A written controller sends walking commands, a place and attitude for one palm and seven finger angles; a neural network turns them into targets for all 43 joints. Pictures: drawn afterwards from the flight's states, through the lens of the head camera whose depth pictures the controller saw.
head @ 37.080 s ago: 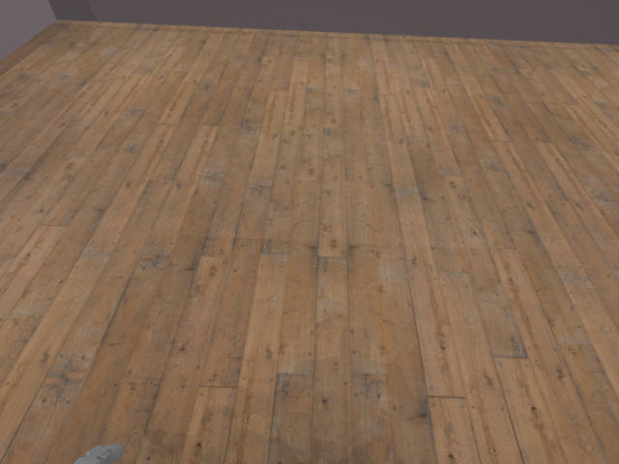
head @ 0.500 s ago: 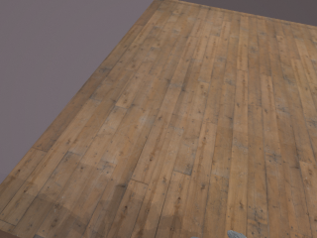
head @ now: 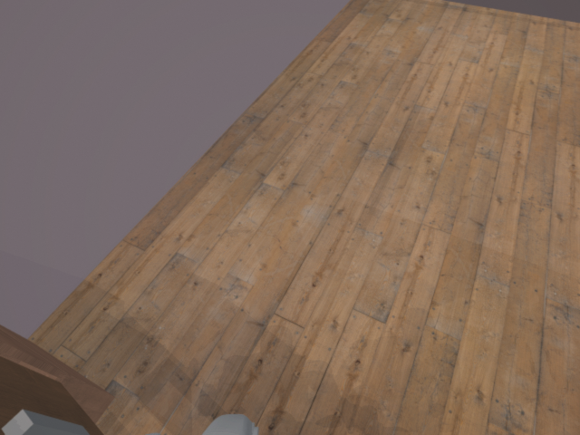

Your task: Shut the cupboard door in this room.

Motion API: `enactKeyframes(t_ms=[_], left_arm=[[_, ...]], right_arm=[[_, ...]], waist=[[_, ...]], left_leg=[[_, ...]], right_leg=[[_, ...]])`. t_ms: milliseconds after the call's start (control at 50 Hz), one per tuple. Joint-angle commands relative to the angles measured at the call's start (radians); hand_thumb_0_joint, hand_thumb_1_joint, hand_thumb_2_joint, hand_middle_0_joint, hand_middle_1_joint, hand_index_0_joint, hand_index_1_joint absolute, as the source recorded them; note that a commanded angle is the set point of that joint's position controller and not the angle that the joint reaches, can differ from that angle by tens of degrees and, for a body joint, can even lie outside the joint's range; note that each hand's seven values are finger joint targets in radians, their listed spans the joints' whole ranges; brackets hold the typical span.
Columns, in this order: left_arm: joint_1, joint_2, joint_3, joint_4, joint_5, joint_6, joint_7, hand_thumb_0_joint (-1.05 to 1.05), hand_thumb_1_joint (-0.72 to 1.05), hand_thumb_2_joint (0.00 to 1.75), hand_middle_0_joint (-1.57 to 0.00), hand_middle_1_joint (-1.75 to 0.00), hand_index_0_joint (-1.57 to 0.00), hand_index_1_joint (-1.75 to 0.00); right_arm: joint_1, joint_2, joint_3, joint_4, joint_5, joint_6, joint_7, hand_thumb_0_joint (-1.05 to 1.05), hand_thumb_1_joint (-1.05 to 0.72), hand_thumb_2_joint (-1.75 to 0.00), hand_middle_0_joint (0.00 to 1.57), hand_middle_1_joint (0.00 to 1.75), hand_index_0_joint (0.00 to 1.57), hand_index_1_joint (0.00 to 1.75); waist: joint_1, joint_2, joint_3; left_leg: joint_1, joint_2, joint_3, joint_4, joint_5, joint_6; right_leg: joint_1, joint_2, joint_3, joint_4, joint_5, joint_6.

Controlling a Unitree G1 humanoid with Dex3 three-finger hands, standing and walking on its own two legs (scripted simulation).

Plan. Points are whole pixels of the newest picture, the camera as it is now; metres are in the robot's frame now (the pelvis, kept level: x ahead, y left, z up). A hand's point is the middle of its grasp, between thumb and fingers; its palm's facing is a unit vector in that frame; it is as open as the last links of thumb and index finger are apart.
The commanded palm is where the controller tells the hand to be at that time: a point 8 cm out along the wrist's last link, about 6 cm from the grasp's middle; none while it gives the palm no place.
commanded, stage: turn or walk to find it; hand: left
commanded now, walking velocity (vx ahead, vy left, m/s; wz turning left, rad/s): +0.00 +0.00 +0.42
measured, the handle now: out of the picture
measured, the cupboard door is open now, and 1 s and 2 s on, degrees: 80 77 77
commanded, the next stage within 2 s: stand and wait in 1.34 s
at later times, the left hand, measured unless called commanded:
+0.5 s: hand out of the picture +0.01 +0.22 -0.17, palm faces +0.25 -0.95 -0.21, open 7.3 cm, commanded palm none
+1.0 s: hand out of the picture -0.10 +0.21 -0.19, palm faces +0.48 -0.85 -0.22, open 7.4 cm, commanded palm none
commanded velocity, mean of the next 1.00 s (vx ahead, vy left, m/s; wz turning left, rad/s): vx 0.00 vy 0.00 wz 0.42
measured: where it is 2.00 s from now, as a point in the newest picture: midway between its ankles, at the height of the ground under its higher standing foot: outside the picture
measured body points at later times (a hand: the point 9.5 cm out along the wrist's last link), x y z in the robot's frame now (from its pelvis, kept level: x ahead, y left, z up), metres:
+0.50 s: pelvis -0.01 +0.01 +0.00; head +0.02 +0.02 +0.45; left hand +0.00 +0.27 -0.15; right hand +0.12 -0.21 -0.15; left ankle -0.02 +0.13 -0.74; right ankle +0.01 -0.12 -0.72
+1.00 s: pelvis -0.04 +0.01 -0.01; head -0.01 +0.06 +0.44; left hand -0.12 +0.26 -0.17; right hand +0.16 -0.17 -0.14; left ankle -0.09 +0.11 -0.74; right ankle +0.00 -0.11 -0.71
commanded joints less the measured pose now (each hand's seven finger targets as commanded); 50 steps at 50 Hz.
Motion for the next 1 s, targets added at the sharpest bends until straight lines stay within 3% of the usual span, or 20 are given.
enactKeyframes(t_ms=[0,80,100,140,160,260,400,480,500,520,540,560,600,640,780,860,880,920,940,980], left_arm=[[0.072,0.240,0.062,-0.032,0.006,-0.017,0.017,0.00,0.90,0.90,-0.20,-0.30,-0.20,-0.30],[0.066,0.249,0.066,-0.016,-0.005,-0.011,0.012,0.00,0.90,0.90,-0.20,-0.30,-0.20,-0.30],[0.052,0.229,0.063,-0.019,-0.011,-0.005,0.010,0.00,0.90,0.90,-0.20,-0.30,-0.20,-0.30],[0.031,0.129,0.022,-0.093,-0.019,0.005,0.002,0.00,0.90,0.90,-0.20,-0.30,-0.20,-0.30],[-0.037,0.127,0.022,-0.095,-0.012,0.017,0.014,0.00,0.90,0.90,-0.20,-0.30,-0.20,-0.30],[0.000,0.105,0.037,-0.021,-0.016,0.016,-0.008,0.00,0.90,0.90,-0.20,-0.30,-0.20,-0.30],[-0.008,0.090,0.030,-0.020,-0.019,0.014,-0.006,0.00,0.90,0.90,-0.20,-0.30,-0.20,-0.30],[0.108,0.104,0.034,0.007,-0.019,-0.007,0.003,0.00,0.90,0.90,-0.20,-0.30,-0.20,-0.30],[0.120,0.154,0.043,0.008,-0.010,-0.017,0.009,0.00,0.90,0.90,-0.20,-0.30,-0.20,-0.30],[0.133,0.237,0.058,0.001,0.003,-0.023,0.016,0.00,0.90,0.90,-0.20,-0.30,-0.20,-0.30],[0.131,0.248,0.061,-0.016,-0.003,-0.019,0.016,0.00,0.90,0.90,-0.20,-0.30,-0.20,-0.30],[0.092,0.231,0.064,-0.025,-0.005,-0.020,0.020,0.00,0.90,0.90,-0.20,-0.30,-0.20,-0.30],[-0.002,0.173,0.050,-0.050,-0.005,-0.017,0.022,0.00,0.90,0.90,-0.20,-0.30,-0.20,-0.30],[-0.008,0.168,0.045,-0.061,-0.001,-0.023,0.021,0.00,0.90,0.90,-0.20,-0.30,-0.20,-0.30],[0.109,0.234,0.062,-0.016,0.006,-0.019,0.016,0.00,0.90,0.90,-0.20,-0.30,-0.20,-0.30],[0.073,0.245,0.069,-0.008,-0.004,-0.012,0.014,0.00,0.90,0.90,-0.20,-0.30,-0.20,-0.30],[0.070,0.230,0.065,-0.012,-0.012,-0.007,0.011,0.00,0.90,0.90,-0.20,-0.30,-0.20,-0.30],[0.045,0.118,0.033,-0.069,-0.016,0.005,0.004,0.00,0.90,0.90,-0.20,-0.30,-0.20,-0.30],[-0.033,0.129,0.032,-0.064,-0.010,0.020,0.016,0.00,0.90,0.90,-0.20,-0.30,-0.20,-0.30],[-0.067,0.135,0.043,-0.043,-0.016,0.021,0.003,0.00,0.90,0.90,-0.20,-0.30,-0.20,-0.30]], right_arm=[[-0.095,-0.032,0.007,-0.104,0.014,-0.044,0.004,0.00,-0.90,-0.90,0.20,0.30,0.20,0.30],[-0.023,-0.045,0.008,-0.085,0.014,-0.059,-0.001,0.00,-0.90,-0.90,0.20,0.30,0.20,0.30],[0.017,-0.074,0.002,-0.077,0.013,-0.066,0.001,0.00,-0.90,-0.90,0.20,0.30,0.20,0.30],[0.101,-0.247,-0.037,-0.081,0.008,-0.071,-0.008,0.00,-0.90,-0.90,0.20,0.30,0.20,0.30],[0.131,-0.232,-0.039,-0.056,0.005,-0.074,-0.024,0.00,-0.90,-0.90,0.20,0.30,0.20,0.30],[-0.025,-0.146,-0.011,-0.092,0.001,-0.079,-0.037,0.00,-0.90,-0.90,0.20,0.30,0.20,0.30],[-0.022,-0.149,-0.023,-0.095,-0.003,-0.064,-0.031,0.00,-0.90,-0.90,0.20,0.30,0.20,0.30],[-0.051,-0.128,-0.024,-0.108,0.004,-0.060,-0.027,0.00,-0.90,-0.90,0.20,0.30,0.20,0.30],[-0.039,-0.089,-0.021,-0.113,0.012,-0.061,-0.021,0.00,-0.90,-0.90,0.20,0.30,0.20,0.30],[-0.037,-0.028,-0.009,-0.139,0.015,-0.064,-0.016,0.00,-0.90,-0.90,0.20,0.30,0.20,0.30],[-0.085,-0.064,-0.019,-0.153,0.007,-0.051,-0.018,0.00,-0.90,-0.90,0.20,0.30,0.20,0.30],[-0.088,-0.077,-0.026,-0.142,0.003,-0.039,-0.017,0.00,-0.90,-0.90,0.20,0.30,0.20,0.30],[-0.048,-0.071,-0.028,-0.102,0.003,-0.032,-0.005,0.00,-0.90,-0.90,0.20,0.30,0.20,0.30],[-0.025,-0.048,-0.017,-0.086,0.003,-0.029,0.001,0.00,-0.90,-0.90,0.20,0.30,0.20,0.30],[-0.124,-0.025,0.008,-0.108,0.014,-0.042,0.002,0.00,-0.90,-0.90,0.20,0.30,0.20,0.30],[-0.037,-0.040,0.010,-0.086,0.014,-0.059,-0.002,0.00,-0.90,-0.90,0.20,0.30,0.20,0.30],[-0.002,-0.073,0.003,-0.079,0.012,-0.068,-0.001,0.00,-0.90,-0.90,0.20,0.30,0.20,0.30],[0.082,-0.238,-0.035,-0.079,0.006,-0.071,-0.010,0.00,-0.90,-0.90,0.20,0.30,0.20,0.30],[0.107,-0.225,-0.035,-0.052,0.003,-0.069,-0.024,0.00,-0.90,-0.90,0.20,0.30,0.20,0.30],[0.012,-0.173,-0.021,-0.074,-0.003,-0.067,-0.037,0.00,-0.90,-0.90,0.20,0.30,0.20,0.30]], waist=[[0.071,-0.192,-0.104],[0.027,-0.178,-0.150],[0.001,-0.092,-0.171],[-0.047,0.292,-0.175],[-0.075,0.274,-0.174],[0.005,0.146,-0.113],[-0.009,0.190,-0.107],[0.044,0.130,-0.143],[0.050,0.001,-0.148],[0.056,-0.248,-0.131],[0.081,-0.272,-0.106],[0.062,-0.278,-0.069],[0.008,-0.152,-0.038],[0.006,-0.164,-0.054],[0.077,-0.196,-0.097],[0.026,-0.184,-0.153],[0.005,-0.093,-0.174],[-0.038,0.320,-0.183],[-0.066,0.303,-0.171],[-0.026,0.242,-0.078]], left_leg=[[0.009,0.006,0.048,-0.210,-0.055,-0.007],[0.194,-0.013,0.098,-0.501,0.129,0.009],[0.304,0.021,0.055,-0.628,0.252,0.023],[0.456,0.406,-0.385,-0.701,0.772,0.240],[0.416,0.390,-0.388,-0.701,0.766,0.266],[0.307,0.218,-0.188,-0.694,0.583,0.204],[0.252,0.196,-0.257,-0.687,0.488,0.208],[0.140,0.133,-0.261,-0.566,0.437,0.150],[0.028,0.065,-0.202,-0.460,0.316,0.099],[-0.126,-0.067,-0.056,-0.262,0.031,0.034],[-0.113,-0.062,-0.067,-0.063,-0.151,0.029],[-0.118,-0.038,-0.107,0.071,-0.131,0.034],[-0.108,-0.003,-0.085,0.174,-0.019,0.023],[-0.082,-0.002,-0.043,0.139,0.015,0.003],[0.003,-0.007,0.047,-0.210,-0.052,-0.004],[0.183,-0.009,0.089,-0.514,0.126,0.009],[0.306,0.015,0.060,-0.639,0.266,0.024],[0.480,0.396,-0.377,-0.692,0.825,0.229],[0.394,0.383,-0.364,-0.708,0.726,0.257],[0.287,0.289,-0.298,-0.713,0.590,0.240]], right_leg=[[0.142,-0.256,0.152,-0.155,0.405,-0.123],[0.101,-0.230,0.088,-0.040,0.418,-0.060],[0.032,-0.201,0.049,0.061,0.334,-0.015],[-0.330,-0.006,0.024,0.404,-0.384,0.095],[-0.334,-0.013,0.122,0.502,-0.368,0.088],[-0.282,0.009,0.142,0.512,-0.161,0.091],[-0.152,0.062,0.121,0.240,-0.162,0.087],[0.086,0.069,0.110,-0.102,0.056,0.075],[0.192,-0.039,0.214,-0.195,0.078,0.046],[0.239,-0.274,0.440,-0.241,0.174,-0.051],[0.107,-0.366,0.487,-0.269,0.208,-0.141],[0.026,-0.340,0.475,-0.283,0.154,-0.155],[-0.005,-0.256,0.316,-0.243,0.188,-0.122],[0.018,-0.215,0.207,-0.217,0.263,-0.097],[0.151,-0.243,0.158,-0.148,0.473,-0.126],[0.127,-0.230,0.089,-0.030,0.451,-0.064],[0.052,-0.197,0.045,0.067,0.384,-0.013],[-0.318,-0.006,0.026,0.405,-0.380,0.091],[-0.300,-0.010,0.123,0.501,-0.376,0.082],[-0.317,-0.009,0.163,0.562,-0.248,0.078]])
